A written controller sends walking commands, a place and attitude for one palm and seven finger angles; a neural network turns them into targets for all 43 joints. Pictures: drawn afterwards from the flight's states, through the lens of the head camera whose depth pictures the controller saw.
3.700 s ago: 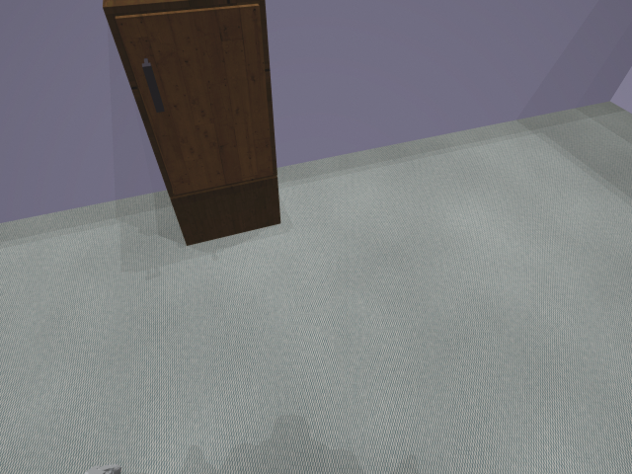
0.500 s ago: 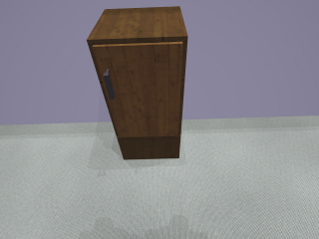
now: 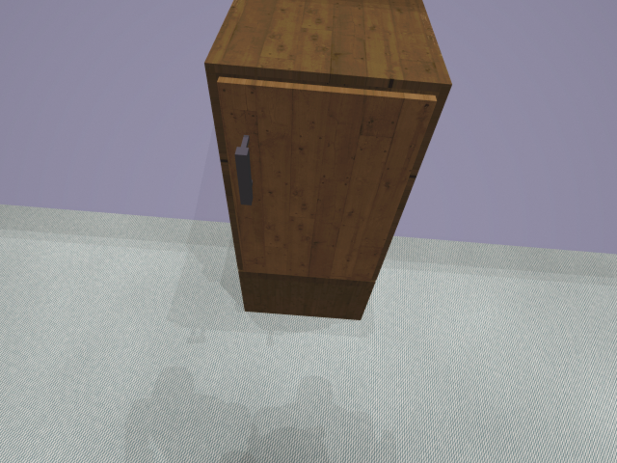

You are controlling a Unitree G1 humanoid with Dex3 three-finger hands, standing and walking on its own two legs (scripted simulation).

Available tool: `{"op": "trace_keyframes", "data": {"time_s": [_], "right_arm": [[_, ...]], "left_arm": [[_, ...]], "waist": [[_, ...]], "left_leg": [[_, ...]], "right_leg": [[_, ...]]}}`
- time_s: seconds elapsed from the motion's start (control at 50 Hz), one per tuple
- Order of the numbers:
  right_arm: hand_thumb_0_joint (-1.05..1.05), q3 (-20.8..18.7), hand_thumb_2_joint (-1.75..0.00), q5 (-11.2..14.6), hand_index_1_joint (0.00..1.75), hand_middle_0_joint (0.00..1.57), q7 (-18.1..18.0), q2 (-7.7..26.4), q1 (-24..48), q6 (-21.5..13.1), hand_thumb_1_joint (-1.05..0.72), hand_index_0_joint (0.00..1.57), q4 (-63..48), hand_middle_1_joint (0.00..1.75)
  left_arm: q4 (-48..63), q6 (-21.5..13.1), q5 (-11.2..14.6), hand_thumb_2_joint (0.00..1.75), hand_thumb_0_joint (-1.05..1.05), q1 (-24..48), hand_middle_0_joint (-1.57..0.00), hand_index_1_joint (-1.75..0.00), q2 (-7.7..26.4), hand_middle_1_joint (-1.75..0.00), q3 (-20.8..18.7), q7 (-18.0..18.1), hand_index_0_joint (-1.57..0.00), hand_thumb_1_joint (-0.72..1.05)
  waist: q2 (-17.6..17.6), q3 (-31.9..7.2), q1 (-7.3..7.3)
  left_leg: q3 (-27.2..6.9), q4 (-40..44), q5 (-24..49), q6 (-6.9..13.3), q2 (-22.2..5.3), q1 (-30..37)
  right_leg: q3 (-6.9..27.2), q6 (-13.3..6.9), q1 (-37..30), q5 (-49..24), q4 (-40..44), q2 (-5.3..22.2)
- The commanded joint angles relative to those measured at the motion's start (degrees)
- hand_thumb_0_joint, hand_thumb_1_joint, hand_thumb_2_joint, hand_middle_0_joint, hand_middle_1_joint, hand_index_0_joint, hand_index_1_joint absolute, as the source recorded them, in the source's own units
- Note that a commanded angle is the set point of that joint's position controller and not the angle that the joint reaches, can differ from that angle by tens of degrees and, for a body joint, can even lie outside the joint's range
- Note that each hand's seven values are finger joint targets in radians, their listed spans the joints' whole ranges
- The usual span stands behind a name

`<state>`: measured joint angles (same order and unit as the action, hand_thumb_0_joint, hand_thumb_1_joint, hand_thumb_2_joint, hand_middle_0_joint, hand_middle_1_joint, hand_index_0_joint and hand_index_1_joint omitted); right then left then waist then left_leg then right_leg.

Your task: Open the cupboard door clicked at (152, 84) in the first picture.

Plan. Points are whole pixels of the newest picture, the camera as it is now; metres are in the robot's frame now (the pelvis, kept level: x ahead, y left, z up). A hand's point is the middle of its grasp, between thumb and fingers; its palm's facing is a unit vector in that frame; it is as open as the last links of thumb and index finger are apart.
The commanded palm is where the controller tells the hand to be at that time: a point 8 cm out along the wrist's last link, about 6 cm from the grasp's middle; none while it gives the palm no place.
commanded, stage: take the last steps up to it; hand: left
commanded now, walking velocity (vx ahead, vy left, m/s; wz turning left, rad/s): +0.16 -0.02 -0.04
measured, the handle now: (246, 170) +0.62 +0.18 -0.04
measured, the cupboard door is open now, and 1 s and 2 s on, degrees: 0 0 0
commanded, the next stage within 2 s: come to a stop and stand still in 0.04 s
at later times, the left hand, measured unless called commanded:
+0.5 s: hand (199, 426) +0.19 +0.18 -0.17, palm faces +0.03 -0.98 -0.21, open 7.4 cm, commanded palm none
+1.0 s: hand out of the picture +0.07 +0.22 -0.17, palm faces +0.01 -0.98 -0.19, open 7.4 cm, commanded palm none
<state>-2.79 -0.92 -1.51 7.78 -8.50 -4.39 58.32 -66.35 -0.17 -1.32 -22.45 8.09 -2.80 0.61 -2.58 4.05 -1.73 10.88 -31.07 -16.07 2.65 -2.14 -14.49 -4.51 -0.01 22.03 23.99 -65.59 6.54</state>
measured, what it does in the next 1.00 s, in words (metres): steps on the spot: right foot, then left foot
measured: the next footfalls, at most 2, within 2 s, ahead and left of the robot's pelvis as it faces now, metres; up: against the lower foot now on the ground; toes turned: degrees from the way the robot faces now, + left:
right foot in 0.26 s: +0.20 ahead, -0.12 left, +0.00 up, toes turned -6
left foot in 0.60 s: +0.10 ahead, +0.12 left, +0.00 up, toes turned +2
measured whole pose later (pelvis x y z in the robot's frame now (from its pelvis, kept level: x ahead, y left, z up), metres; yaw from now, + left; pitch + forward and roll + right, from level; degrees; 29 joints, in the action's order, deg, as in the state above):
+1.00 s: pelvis +0.06 +0.03 +0.01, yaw -1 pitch +0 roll -1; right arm -2.1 -1.5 -3.0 8.0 -15.1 -0.4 63.3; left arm -63.7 3.8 -0.7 -14.1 10.8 -2.8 1.0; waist -1.1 2.5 1.8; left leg 5.1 -22.1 -11.9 1.5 -1.6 -10.3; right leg -1.7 2.0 13.4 24.3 -38.0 2.1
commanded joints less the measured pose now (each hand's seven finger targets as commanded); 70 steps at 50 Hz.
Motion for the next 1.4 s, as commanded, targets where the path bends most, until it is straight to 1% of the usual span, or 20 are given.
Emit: {"op": "trace_keyframes", "data": {"time_s": [0.0, 0.12, 0.2, 0.24, 0.28, 0.3, 0.38, 0.52, 0.54, 0.56, 0.58, 0.6, 0.66, 0.8, 0.88, 0.98, 1.06, 1.1, 1.18, 1.38], "right_arm": [[0.0, -0.1, -0.9, -0.1, 0.3, 0.2, -0.3, 5.7, -8.9, -0.2, -0.9, 0.2, 1.4, 0.3], [0.0, -0.5, -0.9, -0.5, 0.3, 0.2, -0.1, 7.3, -10.3, 0.4, -0.9, 0.2, 2.2, 0.3], [0.0, 0.0, -0.9, -0.4, 0.3, 0.2, -0.7, 7.6, -9.0, 1.6, -0.9, 0.2, 3.0, 0.3], [0.0, 0.1, -0.9, 0.4, 0.3, 0.2, -0.5, 5.7, -10.8, 2.1, -0.9, 0.2, 3.5, 0.3], [0.0, -0.4, -0.9, 1.2, 0.3, 0.2, -0.4, 4.0, -14.1, 4.1, -0.9, 0.2, 3.7, 0.3], [0.0, -0.7, -0.9, 1.2, 0.3, 0.2, -0.7, 4.5, -13.3, 4.9, -0.9, 0.2, 3.3, 0.3], [0.0, -1.2, -0.9, 1.1, 0.3, 0.2, -0.4, 3.9, -9.9, 6.3, -0.9, 0.2, 1.6, 0.3], [0.0, -0.9, -0.9, 0.5, 0.3, 0.2, 0.2, 2.7, -15.6, 6.1, -0.9, 0.2, 0.9, 0.3], [0.0, -0.9, -0.9, 0.4, 0.3, 0.2, 0.3, 3.2, -17.5, 5.6, -0.9, 0.2, 1.4, 0.3], [0.0, -1.1, -0.9, 0.0, 0.3, 0.2, 0.3, 5.9, -16.6, 4.9, -0.9, 0.2, 0.9, 0.3], [0.0, -1.7, -0.9, -0.5, 0.3, 0.2, 0.2, 9.8, -13.7, 4.4, -0.9, 0.2, -1.3, 0.3], [0.0, -1.9, -0.9, -0.8, 0.3, 0.2, -0.6, 11.7, -9.9, 4.3, -0.9, 0.2, -2.6, 0.3], [0.0, -0.4, -0.9, -0.8, 0.3, 0.2, -1.3, 8.7, -3.4, 3.7, -0.9, 0.2, -2.5, 0.3], [0.0, -0.9, -0.9, -0.4, 0.3, 0.2, -2.3, 9.4, -11.8, 3.3, -0.9, 0.2, 2.3, 0.3], [0.0, -1.4, -0.9, -0.4, 0.3, 0.2, -2.2, 10.6, -13.0, 3.7, -0.9, 0.2, 3.8, 0.3], [0.0, -1.3, -0.9, -0.1, 0.3, 0.2, -1.5, 9.9, -10.8, 3.8, -0.9, 0.2, 5.0, 0.3], [0.0, 0.6, -0.9, 0.7, 0.3, 0.2, -0.3, 3.5, -10.4, 3.7, -0.9, 0.2, 5.2, 0.3], [0.0, 1.1, -0.9, 0.0, 0.3, 0.2, -0.4, 2.8, -9.2, 4.6, -0.9, 0.2, 5.5, 0.3], [0.0, 1.3, -0.9, 0.1, 0.3, 0.2, -0.4, 3.2, -12.1, 4.5, -0.9, 0.2, 8.0, 0.3], [0.0, 1.5, -0.9, 0.2, 0.3, 0.2, -0.7, 3.0, -12.1, 4.8, -0.9, 0.2, 8.2, 0.3]], "left_arm": [[3.9, -0.7, -0.2, 0.9, 0.0, -2.2, -0.2, -0.3, 0.9, -0.3, -0.4, -0.4, -0.2, 0.9], [8.3, -0.2, -0.2, 0.9, 0.0, 6.8, -0.2, -0.3, 2.0, -0.3, 0.0, -0.5, -0.2, 0.9], [7.9, -0.5, 0.0, 0.9, 0.0, 5.6, -0.2, -0.3, 3.4, -0.3, 0.3, 0.4, -0.2, 0.9], [7.0, -0.9, -0.1, 0.9, 0.0, 1.8, -0.2, -0.3, 8.6, -0.3, -0.2, 1.2, -0.2, 0.9], [7.6, -1.0, 0.3, 0.9, 0.0, 2.3, -0.2, -0.3, 12.5, -0.3, -0.8, 1.7, -0.2, 0.9], [7.8, -0.9, 0.3, 0.9, 0.0, 2.1, -0.2, -0.3, 13.4, -0.3, -1.2, 2.0, -0.2, 0.9], [11.6, 0.7, -0.3, 0.9, 0.0, 10.8, -0.2, -0.3, 12.0, -0.3, -2.0, 2.9, -0.2, 0.9], [13.5, 1.8, -0.5, 0.9, 0.0, 14.3, -0.2, -0.3, 11.6, -0.3, -2.6, 2.0, -0.2, 0.9], [13.5, 2.1, 0.0, 0.9, 0.0, 14.3, -0.2, -0.3, 10.6, -0.3, -2.5, 1.8, -0.2, 0.9], [13.9, 2.6, 0.6, 0.9, 0.0, 13.0, -0.2, -0.3, 7.7, -0.3, -1.7, 1.4, -0.2, 0.9], [14.6, 2.9, 0.9, 0.9, 0.0, 12.0, -0.2, -0.3, 4.1, -0.3, -1.1, 1.1, -0.2, 0.9], [14.4, 3.7, 0.3, 0.9, 0.0, 14.0, -0.2, -0.3, 5.5, -0.3, -1.1, 1.4, -0.2, 0.9], [9.7, 3.1, 0.1, 0.9, 0.0, 8.7, -0.2, -0.3, 5.8, -0.3, -1.5, 0.2, -0.2, 0.9], [7.8, 2.6, 0.4, 0.9, 0.0, 9.2, -0.2, -0.3, 5.1, -0.3, -0.4, 0.0, -0.2, 0.9], [7.3, 2.7, 0.5, 0.9, 0.0, 9.9, -0.2, -0.3, 4.8, -0.3, -0.1, -0.1, -0.2, 0.9], [4.5, 1.7, 0.8, 0.9, 0.0, 5.5, -0.2, -0.3, 3.9, -0.3, 0.4, 0.5, -0.2, 0.9], [3.0, 0.1, 0.8, 0.9, 0.0, 4.8, -0.2, -0.3, 8.1, -0.3, 0.8, 1.5, -0.2, 0.9], [2.5, -0.5, 0.8, 0.9, 0.0, 5.1, -0.2, -0.3, 7.5, -0.3, 0.9, 1.5, -0.2, 0.9], [2.7, -0.3, 1.2, 0.9, 0.0, 5.6, -0.2, -0.3, 5.9, -0.3, 1.5, 1.6, -0.2, 0.9], [2.7, -0.5, 1.1, 0.9, 0.0, 2.9, -0.2, -0.3, 5.3, -0.3, 1.4, 1.8, -0.2, 0.9]], "waist": [[8.5, -1.3, 0.58], [7.9, 1.3, 1.39], [5.2, 0.3, -0.44], [-0.9, -3.7, -0.86], [-8.3, -7.1, 0.61], [-11.8, -10.6, -0.45], [-2.9, -8.9, 0.62], [-7.9, -9.3, 3.77], [-5.6, -8.9, 4.63], [5.5, -6.3, 4.12], [20.2, -2.9, 3.74], [20.8, 1.1, 4.25], [9.8, 1.9, 0.33], [8.8, -2.1, 3.97], [11.4, -4.3, 5.0], [11.2, -5.6, 2.52], [0.3, -3.0, 2.56], [-8.4, 0.6, 2.18], [-0.5, 2.7, 2.63], [0.0, 2.4, 2.39]], "left_leg": [[-10.2, 18.1, 24.9, 6.9, -14.0, 3.9], [-8.8, 17.5, 26.2, 7.7, -14.1, 6.7], [-6.6, 7.6, 36.6, 3.2, -11.4, 5.6], [-5.3, 0.6, 19.6, -1.4, -5.5, 0.0], [-4.5, -9.6, -10.3, -4.0, 0.1, -3.6], [-6.1, -18.7, -19.7, -4.1, 0.7, -4.0], [-12.1, -30.1, -18.0, -4.0, 0.3, -7.2], [-6.9, -5.6, -4.5, -4.2, 1.1, 1.9], [-6.6, 2.5, 1.5, -3.9, 0.8, 6.7], [-14.3, 10.6, -1.4, -2.3, -4.5, 7.0], [-29.1, 20.3, -4.9, 1.8, -16.4, -1.2], [-34.2, 24.0, -6.8, 4.0, -19.6, -9.1], [-23.1, 20.9, -3.5, 4.2, -13.4, -4.3], [-19.6, 15.8, 26.9, 6.5, -15.5, 13.9], [-19.6, 14.0, 30.4, 6.6, -15.4, 15.9], [-17.1, 11.3, 26.7, 4.0, -11.7, 10.7], [-9.9, 7.8, 4.1, -2.9, -3.0, -0.3], [-8.5, 6.7, 2.1, -3.5, -2.0, 1.9], [-9.4, 9.1, 9.0, -3.3, -3.8, 4.7], [-8.8, 8.3, 7.9, -3.6, -3.8, 5.5]], "right_leg": [[1.5, 1.1, 5.5, -5.8, 3.2, 1.7], [0.3, 1.1, 4.9, -9.0, 19.8, 0.5], [-0.8, 0.7, -7.8, -18.1, 35.0, -2.1], [6.7, -1.3, -18.8, -46.5, 37.9, 3.8], [13.8, -10.6, -20.9, -71.7, 37.4, 15.5], [15.3, -13.8, -21.9, -74.8, 39.0, 17.3], [10.9, -13.4, -14.4, -56.5, 41.2, 15.4], [7.8, -7.2, -5.7, -24.7, 41.4, 8.8], [6.6, -4.9, -2.0, -16.0, 39.3, 6.8], [3.7, -2.0, 3.7, -4.9, 33.3, 1.8], [0.0, 1.5, 5.9, 4.3, 24.1, -4.4], [5.4, 1.8, 4.5, 5.4, 16.3, -4.8], [7.6, 1.9, 4.7, -3.0, 9.6, -4.6], [5.1, 3.2, 4.9, -0.3, 18.3, -3.4], [4.1, 2.8, 1.9, 2.4, 22.9, -3.4], [1.2, 1.7, -9.1, -6.9, 39.2, -4.3], [8.8, -2.4, -16.1, -20.3, 47.7, 6.3], [10.3, -3.8, -9.7, -18.9, 49.9, 5.5], [7.0, -2.2, -8.3, -14.7, 48.8, 1.1], [8.0, -2.3, -8.2, -12.4, 50.9, 0.5]]}}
